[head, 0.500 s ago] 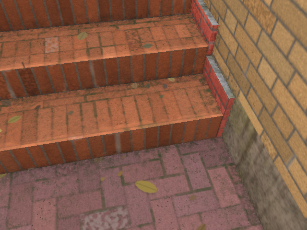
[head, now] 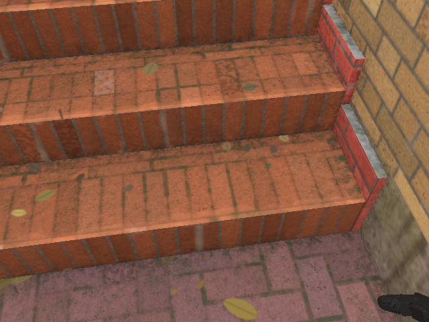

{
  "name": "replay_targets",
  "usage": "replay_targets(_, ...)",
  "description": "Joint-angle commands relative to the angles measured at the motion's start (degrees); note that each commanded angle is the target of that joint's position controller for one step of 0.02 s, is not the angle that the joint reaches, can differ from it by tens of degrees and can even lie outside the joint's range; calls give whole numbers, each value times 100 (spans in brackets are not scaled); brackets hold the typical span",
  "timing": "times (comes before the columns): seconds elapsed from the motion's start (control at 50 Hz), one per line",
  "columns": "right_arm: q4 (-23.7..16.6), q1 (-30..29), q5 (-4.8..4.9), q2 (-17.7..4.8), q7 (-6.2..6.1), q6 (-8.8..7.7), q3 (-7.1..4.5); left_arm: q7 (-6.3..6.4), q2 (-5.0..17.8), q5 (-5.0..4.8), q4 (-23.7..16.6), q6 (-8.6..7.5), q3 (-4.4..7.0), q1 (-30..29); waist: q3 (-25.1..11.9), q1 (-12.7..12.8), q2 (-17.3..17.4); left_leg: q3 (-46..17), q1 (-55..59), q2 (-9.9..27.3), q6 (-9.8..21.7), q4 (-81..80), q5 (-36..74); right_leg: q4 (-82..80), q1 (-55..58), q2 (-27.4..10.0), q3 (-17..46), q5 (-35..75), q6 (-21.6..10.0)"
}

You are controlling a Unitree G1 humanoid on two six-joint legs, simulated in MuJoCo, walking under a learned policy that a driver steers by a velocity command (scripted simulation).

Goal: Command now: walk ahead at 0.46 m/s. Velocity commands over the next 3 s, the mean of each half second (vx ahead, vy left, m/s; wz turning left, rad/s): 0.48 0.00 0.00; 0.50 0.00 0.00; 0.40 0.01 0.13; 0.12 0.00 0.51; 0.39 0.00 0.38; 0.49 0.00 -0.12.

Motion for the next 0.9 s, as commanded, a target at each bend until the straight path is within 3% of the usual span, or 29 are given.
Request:
replay_targets(0.02, 395, 2509, -64, -1770, -142, 56, -554, 23, -223, -61, -615, -225, -160, 485, -2033, -888, 2311, -4830, 4544, 2085, 1415, -2059, -3034, 4549, -3959, 854, 405, -579, -334)
replay_targets(0.04, 294, 1912, -76, -1182, -137, -4, -436, -29, 519, -298, -557, -286, 23, 41, -1273, -796, 1409, -4802, 3875, 2064, 1140, -2454, -3470, 5187, -4575, 503, 670, -120, -398)
replay_targets(0.06, 223, 1518, -37, -971, -143, -28, -403, -45, 767, -329, -657, -317, 81, -516, -599, -731, 870, -3799, 3168, 1926, 969, -2328, -2602, 5085, -4727, 193, 445, 461, -513)
replay_targets(0.08, 178, 1170, -90, -838, -120, -28, -376, 5, 775, -238, -625, -305, 92, -701, -435, -571, 362, -2930, 2558, 1649, 871, -2197, -1496, 4796, -4382, -83, 360, 933, -527)
replay_targets(0.12, 153, 863, -201, -591, -111, -47, -316, 1, 621, -104, -490, -181, 115, -561, -400, -251, 545, -1988, 1796, 1265, 890, -2376, -409, 4371, -3704, -368, 392, 1369, -483)
replay_targets(0.16, 238, 843, -167, -556, -112, -73, -316, 37, 395, -29, -451, -57, 81, -516, -333, -149, 587, -1488, 1503, 1141, 1061, -2598, 159, 4080, -3492, -365, 248, 1427, -394)
replay_targets(0.22, 388, 1044, -95, -579, -155, -54, -333, 87, 297, 99, -646, -21, 58, -1005, 25, -244, 425, -1160, 1484, 1099, 1177, -2832, 431, 3225, -3912, -372, 149, 1839, -221)
replay_targets(0.34, 624, 1553, -60, -900, -267, 26, -429, -46, 47, 18, -1054, -279, -84, -2314, 287, -787, 133, -833, 2108, 1087, 1071, -2931, 446, 822, -3914, -65, -149, 3031, -200)
replay_targets(0.38, 707, 1649, -65, -917, -274, 61, -448, -80, 128, 3, -1219, -349, -89, -2616, 307, -871, 119, -812, 2485, 1151, 1079, -2778, 735, 472, -3935, 7, -169, 3029, -274)
replay_targets(0.4, 855, 1857, 64, -981, -301, 75, -473, -76, 148, -61, -1293, -391, -107, -2786, 367, -923, 68, -798, 2668, 1171, 1068, -2774, 752, 343, -3904, 106, -260, 2974, -288)
replay_targets(0.42, 920, 1913, 96, -990, -301, 84, -471, -74, 164, -82, -1399, -427, -115, -2878, 362, -893, 92, -848, 2853, 1261, 1016, -2702, 1000, 203, -3856, 139, -219, 2837, -350)
replay_targets(0.46, 896, 1620, -14, -1046, -326, 132, -477, -42, 444, -76, -1486, -446, -32, -2637, 100, -547, 380, -836, 3300, 1254, 853, -2115, 2649, -32, -3472, 301, -218, 2493, -542)
replay_targets(0.48, 790, 1492, -81, -1163, -335, 218, -490, -44, 610, -12, -1370, -453, 50, -2202, -427, -304, 375, -684, 3523, 1113, 771, -1453, 3816, -137, -2893, 505, -435, 2561, -674)
replay_targets(0.5, 791, 1486, -123, -1030, -358, 229, -434, -37, 851, -10, -1181, -449, 186, -1504, -919, 59, 292, -525, 3294, 894, 629, -580, 4270, -286, -1876, 631, -540, 2722, -822)
replay_targets(0.52, 639, 1366, -201, -805, -370, 196, -304, 16, 1044, 48, -1024, -400, 263, -600, -1614, 492, 118, -469, 2256, 692, 453, 751, 3256, 13, -302, 28, 88, 2810, -1098)
replay_targets(0.54, 509, 1935, -163, -164, -308, 94, -81, 65, 1658, 251, -882, -308, 412, 80, -2201, 311, -1293, -252, 20, -294, -61, 2948, 530, -259, 1544, -1449, 2674, 2216, -2036)
replay_targets(0.56, 765, 1971, -3, -369, -279, -28, -89, 0, 1180, 278, -819, -328, 294, 25, -2107, 277, -951, -1039, -682, -592, -67, 3775, -2505, -1034, 1449, -1756, 3824, 1723, -2185)
replay_targets(0.58, 638, 1672, 88, -772, -193, -65, -184, -11, 921, 154, -934, -332, 192, -603, -1278, 99, -613, -1079, -1122, -174, -3, 3902, -2184, -1184, 751, -1611, 2898, 1448, -1902)
replay_targets(0.6, 871, 1679, -228, -366, -249, 37, -100, 2, 536, 388, -875, -210, 113, -1220, -557, -247, -9, -882, -579, 45, 91, 3329, -1388, -1441, -629, -1381, 1915, 2129, -1709)
replay_targets(0.62, 791, 1584, -329, -195, -278, 136, -30, 19, 340, 310, -891, -183, 32, -1349, -281, -346, -18, -738, -210, 178, 34, 2862, -1256, -1653, -1169, -1105, 1361, 2871, -1548)
replay_targets(0.64, 732, 1445, -441, -170, -266, 247, -6, 13, 259, 277, -849, -216, -22, -1450, -239, -386, -151, -577, 99, 166, -91, 2757, -1046, -1674, -1460, -827, 891, 3823, -1490)
replay_targets(0.68, 809, 1784, -456, -60, -195, 329, 30, -63, 414, 239, -679, -326, 3, -1534, -572, -612, -450, -390, 565, 138, -229, 2602, -1041, -1400, -1706, -617, 233, 5221, -1540)
replay_targets(0.72, 715, 1600, -434, -38, -140, 293, 67, -132, 449, 191, -518, -359, 22, -1492, -575, -625, -585, -181, 624, 234, -355, 1708, -903, -1416, -1803, -444, -67, 4949, -1533)
replay_targets(0.74, 585, 1199, -464, 45, -158, 261, 122, -149, 429, 143, -455, -339, 31, -1447, -541, -534, -594, -37, 562, 283, -367, 1160, -691, -1469, -1737, -426, -60, 4383, -1508)
replay_targets(0.76, 585, 978, -449, 186, -123, 247, 206, -155, 399, 114, -396, -273, 14, -1407, -484, -373, -728, 17, 525, 334, -399, 753, -472, -1525, -1683, -478, -32, 4063, -1530)
replay_targets(0.8, 585, 966, -399, 209, -175, 242, 244, -115, 400, 123, -223, -192, 28, -1038, -695, -272, -951, 213, 951, 196, -367, 672, -517, -1402, -1722, -581, 91, 3399, -1597)
replay_targets(0.84, 600, 1072, -365, 103, -190, 213, 211, -73, 400, 168, -193, -127, 25, -1094, -619, -348, -854, 190, 1172, 168, -212, 482, -584, -1304, -1890, -688, 347, 2500, -1579)
replay_targets(0.88, 733, 1641, -439, 147, -254, 181, 169, -43, 360, 109, -195, -55, -7, -1231, -502, -731, -552, 360, 1732, -33, -10, -70, -967, -529, -2127, -593, 351, 2795, -1472)
replay_targets(0.9, 902, 2134, -413, 12, -312, 160, 89, -57, 183, 104, -271, -68, -60, -1327, -521, -976, -64, 206, 2346, -84, 97, -738, -908, 623, -2334, -292, 78, 3623, -1357)
Next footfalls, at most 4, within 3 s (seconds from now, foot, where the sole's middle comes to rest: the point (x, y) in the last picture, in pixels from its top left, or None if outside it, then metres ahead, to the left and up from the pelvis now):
0.50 right None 0.43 -0.09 -0.75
0.92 left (192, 297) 0.53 0.13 -0.75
1.38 right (266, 182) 0.85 -0.08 -0.57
1.94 left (189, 189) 0.81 0.16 -0.57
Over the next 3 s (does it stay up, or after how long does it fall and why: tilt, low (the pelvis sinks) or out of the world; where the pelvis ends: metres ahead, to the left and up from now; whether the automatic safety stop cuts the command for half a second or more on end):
stays up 1.32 0.30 0.48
